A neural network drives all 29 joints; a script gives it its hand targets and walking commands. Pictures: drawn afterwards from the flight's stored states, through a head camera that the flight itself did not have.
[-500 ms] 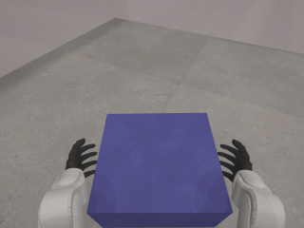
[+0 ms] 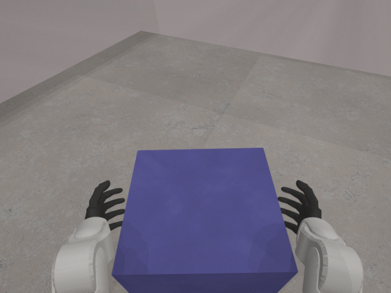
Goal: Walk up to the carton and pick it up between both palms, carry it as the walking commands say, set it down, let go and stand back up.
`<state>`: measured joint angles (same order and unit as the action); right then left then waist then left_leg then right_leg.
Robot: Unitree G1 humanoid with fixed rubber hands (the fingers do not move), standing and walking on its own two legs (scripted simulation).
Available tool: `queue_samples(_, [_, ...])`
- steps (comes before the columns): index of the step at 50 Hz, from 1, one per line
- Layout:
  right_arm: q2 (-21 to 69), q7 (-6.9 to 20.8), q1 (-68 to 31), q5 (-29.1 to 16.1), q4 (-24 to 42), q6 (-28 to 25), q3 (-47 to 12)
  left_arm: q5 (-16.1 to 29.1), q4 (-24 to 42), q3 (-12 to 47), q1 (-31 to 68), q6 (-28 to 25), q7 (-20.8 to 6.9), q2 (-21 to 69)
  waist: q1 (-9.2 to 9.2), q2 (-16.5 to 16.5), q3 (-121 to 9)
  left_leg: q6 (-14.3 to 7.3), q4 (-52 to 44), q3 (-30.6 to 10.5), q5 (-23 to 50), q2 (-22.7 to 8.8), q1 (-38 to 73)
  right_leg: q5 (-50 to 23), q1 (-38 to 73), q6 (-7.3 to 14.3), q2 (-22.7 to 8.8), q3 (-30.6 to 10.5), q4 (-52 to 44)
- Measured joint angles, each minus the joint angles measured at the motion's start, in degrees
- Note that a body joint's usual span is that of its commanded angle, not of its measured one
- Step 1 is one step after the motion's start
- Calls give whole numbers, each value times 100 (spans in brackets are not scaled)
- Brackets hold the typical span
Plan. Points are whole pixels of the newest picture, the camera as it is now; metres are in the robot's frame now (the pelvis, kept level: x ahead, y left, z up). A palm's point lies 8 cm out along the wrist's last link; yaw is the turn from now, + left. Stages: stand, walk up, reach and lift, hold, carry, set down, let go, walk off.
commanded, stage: carry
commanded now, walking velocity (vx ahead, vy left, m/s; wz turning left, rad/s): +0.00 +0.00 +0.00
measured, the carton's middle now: (201, 217) +0.30 +0.00 +0.01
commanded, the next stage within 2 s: hold in 1.34 s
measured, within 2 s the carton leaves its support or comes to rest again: neither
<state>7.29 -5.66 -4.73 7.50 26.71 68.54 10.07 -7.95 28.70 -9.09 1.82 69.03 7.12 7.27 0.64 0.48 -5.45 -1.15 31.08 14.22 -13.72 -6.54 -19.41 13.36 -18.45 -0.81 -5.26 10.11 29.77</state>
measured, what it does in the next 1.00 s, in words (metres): stands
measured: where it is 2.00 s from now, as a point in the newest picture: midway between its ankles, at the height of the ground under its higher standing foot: outside the picture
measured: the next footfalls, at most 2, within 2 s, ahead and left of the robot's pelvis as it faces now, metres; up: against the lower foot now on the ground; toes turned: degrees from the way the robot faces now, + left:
none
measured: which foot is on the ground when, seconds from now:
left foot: down 0.00-1.00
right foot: down 0.00-1.00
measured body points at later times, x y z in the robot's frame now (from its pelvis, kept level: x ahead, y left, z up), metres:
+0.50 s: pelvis +0.01 -0.01 +0.00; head +0.00 +0.00 +0.45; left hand +0.27 +0.18 +0.07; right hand +0.28 -0.20 +0.08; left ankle +0.03 +0.11 -0.73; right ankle +0.02 -0.13 -0.73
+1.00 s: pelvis +0.00 -0.01 +0.00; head -0.01 +0.00 +0.45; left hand +0.28 +0.18 +0.05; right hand +0.29 -0.19 +0.06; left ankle +0.03 +0.11 -0.73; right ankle +0.02 -0.13 -0.73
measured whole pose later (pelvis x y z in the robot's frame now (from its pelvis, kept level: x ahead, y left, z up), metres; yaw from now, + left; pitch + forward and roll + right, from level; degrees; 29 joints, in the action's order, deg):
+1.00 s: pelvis +0.00 -0.01 +0.00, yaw +1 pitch +3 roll +0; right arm 7.5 -3.6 -8.1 10.8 9.2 54.6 13.3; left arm -9.9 10.2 -11.5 6.2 55.5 4.7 7.3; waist 0.0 0.0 -5.1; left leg -0.4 30.9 12.3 -13.6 -6.3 -19.6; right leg 13.9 -18.3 -0.5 -4.9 10.1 29.9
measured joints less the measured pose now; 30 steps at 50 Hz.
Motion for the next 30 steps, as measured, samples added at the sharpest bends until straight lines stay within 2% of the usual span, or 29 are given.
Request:
queue_samples(9, [2,25,-54,35,-218,-109,27,-23,-184,-32,37,-86,-29,-1,-15,-21,-18,56,-27,-37,1,-32,43,25,42,43,50,-1,-21])
queue_samples(21, [4,107,-122,129,-877,-653,152,-50,-881,-116,165,-594,-152,-2,-23,-43,-17,95,-14,-75,-34,-47,50,71,51,61,80,-18,-7])
queue_samples(30, [2,113,-89,102,-885,-847,132,-20,-879,-111,122,-793,-152,-3,-16,-44,26,104,23,-109,-67,-47,17,101,31,57,84,-20,16])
